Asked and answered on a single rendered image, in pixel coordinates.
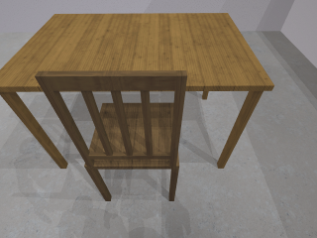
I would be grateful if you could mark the table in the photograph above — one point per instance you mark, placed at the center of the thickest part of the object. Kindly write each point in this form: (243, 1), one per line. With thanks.
(209, 46)

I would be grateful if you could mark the chair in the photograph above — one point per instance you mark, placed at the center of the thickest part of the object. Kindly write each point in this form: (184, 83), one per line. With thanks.
(128, 136)

